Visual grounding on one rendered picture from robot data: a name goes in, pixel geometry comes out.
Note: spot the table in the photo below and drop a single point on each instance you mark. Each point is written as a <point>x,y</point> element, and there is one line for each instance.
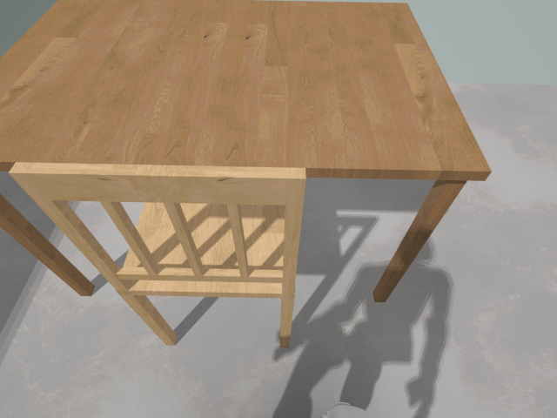
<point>347,90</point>

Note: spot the right robot shin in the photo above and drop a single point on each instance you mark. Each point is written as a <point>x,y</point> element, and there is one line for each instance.
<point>340,403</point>

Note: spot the chair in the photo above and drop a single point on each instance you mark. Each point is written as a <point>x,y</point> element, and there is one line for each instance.
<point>204,231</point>

